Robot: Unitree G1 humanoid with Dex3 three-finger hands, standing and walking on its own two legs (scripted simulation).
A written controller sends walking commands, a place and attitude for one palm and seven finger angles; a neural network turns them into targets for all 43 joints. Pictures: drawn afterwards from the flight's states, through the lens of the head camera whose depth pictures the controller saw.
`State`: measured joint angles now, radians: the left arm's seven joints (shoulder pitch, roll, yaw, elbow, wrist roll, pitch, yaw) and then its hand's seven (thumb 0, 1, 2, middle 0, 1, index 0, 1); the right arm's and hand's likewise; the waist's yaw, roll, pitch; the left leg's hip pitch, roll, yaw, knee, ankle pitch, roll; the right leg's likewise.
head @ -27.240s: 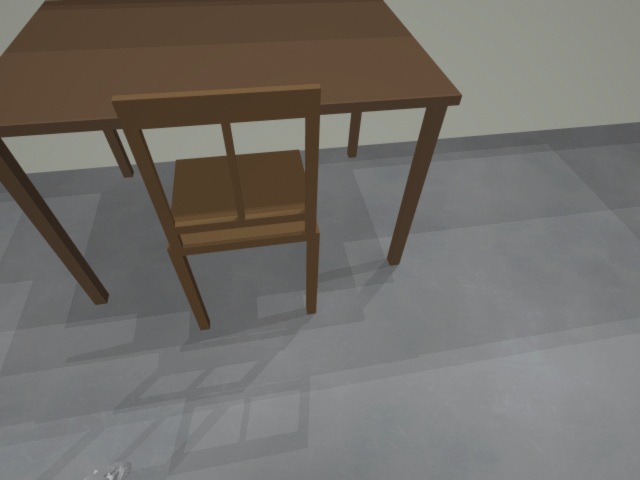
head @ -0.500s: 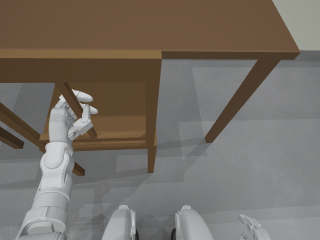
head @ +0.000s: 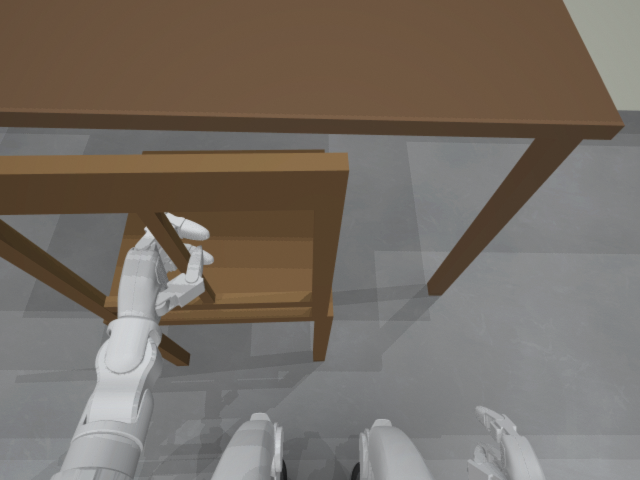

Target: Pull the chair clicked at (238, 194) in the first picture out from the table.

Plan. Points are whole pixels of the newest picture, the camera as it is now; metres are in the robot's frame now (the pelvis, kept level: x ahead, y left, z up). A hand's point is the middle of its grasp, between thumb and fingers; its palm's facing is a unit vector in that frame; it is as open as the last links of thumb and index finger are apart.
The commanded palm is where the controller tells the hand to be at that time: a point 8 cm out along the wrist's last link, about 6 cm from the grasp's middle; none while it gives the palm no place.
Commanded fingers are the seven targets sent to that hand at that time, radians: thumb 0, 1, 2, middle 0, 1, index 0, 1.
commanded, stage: step backward, pulling the chair out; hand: left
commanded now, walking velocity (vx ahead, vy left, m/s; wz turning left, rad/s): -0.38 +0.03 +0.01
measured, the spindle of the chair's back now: (185, 263) +0.38 +0.18 -0.02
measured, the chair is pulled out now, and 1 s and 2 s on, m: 0.04 0.16 0.28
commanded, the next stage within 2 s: none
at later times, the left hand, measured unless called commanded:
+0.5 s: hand (202, 307) +0.31 +0.14 +0.02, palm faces +0.00 -0.99 -0.13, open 4.8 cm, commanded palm +0.28 +0.19 +0.02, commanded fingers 0.00 0.90 0.90 -0.50 -1.45 -0.50 -1.45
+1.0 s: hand (208, 378) +0.23 +0.13 +0.02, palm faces -0.06 -0.98 -0.17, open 4.9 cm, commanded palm +0.22 +0.18 +0.02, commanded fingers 0.00 0.90 0.90 -0.50 -1.45 -0.50 -1.45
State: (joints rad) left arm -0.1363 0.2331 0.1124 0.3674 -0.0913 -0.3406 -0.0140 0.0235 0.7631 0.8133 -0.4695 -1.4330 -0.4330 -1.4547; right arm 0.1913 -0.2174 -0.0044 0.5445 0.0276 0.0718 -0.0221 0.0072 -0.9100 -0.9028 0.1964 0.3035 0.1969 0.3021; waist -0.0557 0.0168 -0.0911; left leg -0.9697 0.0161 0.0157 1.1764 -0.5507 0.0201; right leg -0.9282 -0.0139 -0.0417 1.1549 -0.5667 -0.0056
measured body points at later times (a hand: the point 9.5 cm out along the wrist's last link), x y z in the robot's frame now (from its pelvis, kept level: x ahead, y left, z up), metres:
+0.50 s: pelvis -0.02 +0.01 +0.08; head +0.05 +0.02 +0.53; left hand +0.30 +0.20 +0.03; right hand +0.07 -0.26 -0.03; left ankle +0.01 +0.11 -0.65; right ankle -0.01 -0.12 -0.65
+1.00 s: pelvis -0.08 +0.02 +0.08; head -0.04 +0.02 +0.53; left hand +0.23 +0.18 +0.03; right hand +0.01 -0.25 -0.04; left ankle +0.01 +0.11 -0.65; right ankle -0.01 -0.12 -0.64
